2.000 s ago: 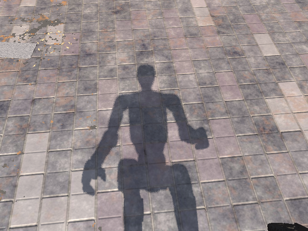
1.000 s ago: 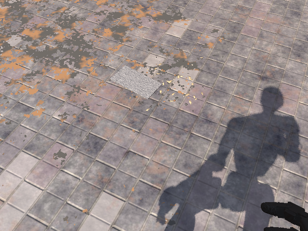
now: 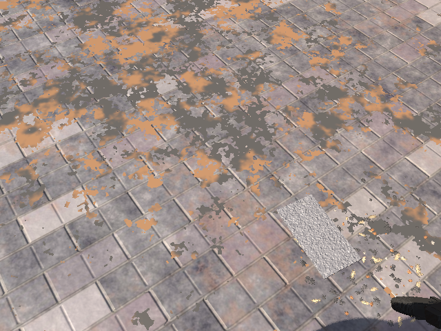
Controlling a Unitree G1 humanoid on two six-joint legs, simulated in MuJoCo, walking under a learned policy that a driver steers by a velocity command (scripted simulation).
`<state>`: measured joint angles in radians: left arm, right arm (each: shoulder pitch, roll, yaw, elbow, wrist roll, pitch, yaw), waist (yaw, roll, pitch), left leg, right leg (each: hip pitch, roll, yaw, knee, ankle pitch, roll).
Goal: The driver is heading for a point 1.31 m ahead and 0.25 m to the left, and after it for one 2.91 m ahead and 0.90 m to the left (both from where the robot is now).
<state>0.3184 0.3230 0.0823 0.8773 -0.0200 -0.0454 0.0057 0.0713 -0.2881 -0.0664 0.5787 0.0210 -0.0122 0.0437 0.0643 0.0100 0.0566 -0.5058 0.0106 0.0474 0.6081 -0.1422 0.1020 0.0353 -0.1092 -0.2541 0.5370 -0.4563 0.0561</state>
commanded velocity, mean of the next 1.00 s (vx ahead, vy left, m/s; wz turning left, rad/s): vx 0.17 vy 0.00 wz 0.46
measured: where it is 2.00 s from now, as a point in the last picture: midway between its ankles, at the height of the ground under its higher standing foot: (168, 246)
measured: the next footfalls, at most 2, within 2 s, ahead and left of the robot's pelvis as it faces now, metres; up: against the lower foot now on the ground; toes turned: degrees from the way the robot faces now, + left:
right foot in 0.48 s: +0.33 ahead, -0.08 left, +0.00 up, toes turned +23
left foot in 0.86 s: +0.17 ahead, +0.13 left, +0.00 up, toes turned +25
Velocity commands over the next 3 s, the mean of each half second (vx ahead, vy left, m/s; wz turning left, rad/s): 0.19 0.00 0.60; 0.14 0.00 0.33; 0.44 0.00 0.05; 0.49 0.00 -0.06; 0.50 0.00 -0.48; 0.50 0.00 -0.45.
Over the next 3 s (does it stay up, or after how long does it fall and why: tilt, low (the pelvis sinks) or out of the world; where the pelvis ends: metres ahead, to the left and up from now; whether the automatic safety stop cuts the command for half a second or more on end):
stays up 1.25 0.37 0.02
